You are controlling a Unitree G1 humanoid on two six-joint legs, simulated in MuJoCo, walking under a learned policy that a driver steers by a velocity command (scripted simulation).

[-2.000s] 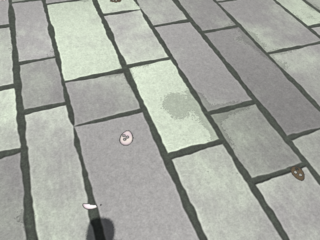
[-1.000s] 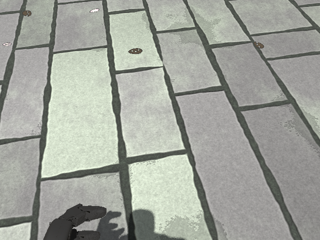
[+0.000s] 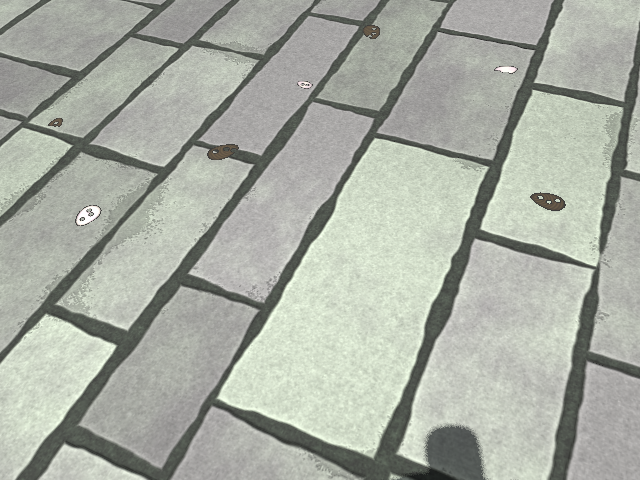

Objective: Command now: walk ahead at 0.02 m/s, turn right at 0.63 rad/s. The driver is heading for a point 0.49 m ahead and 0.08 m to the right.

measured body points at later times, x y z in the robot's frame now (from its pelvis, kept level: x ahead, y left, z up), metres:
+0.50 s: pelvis +0.01 +0.01 +0.02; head +0.04 +0.01 +0.46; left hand +0.24 +0.24 -0.09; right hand +0.04 -0.30 -0.07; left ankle +0.06 +0.10 -0.72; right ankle -0.02 -0.09 -0.70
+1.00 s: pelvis +0.16 -0.12 +0.02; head +0.17 -0.13 +0.47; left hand +0.37 +0.08 -0.08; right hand +0.11 -0.40 -0.11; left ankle +0.14 +0.02 -0.63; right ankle +0.08 -0.21 -0.72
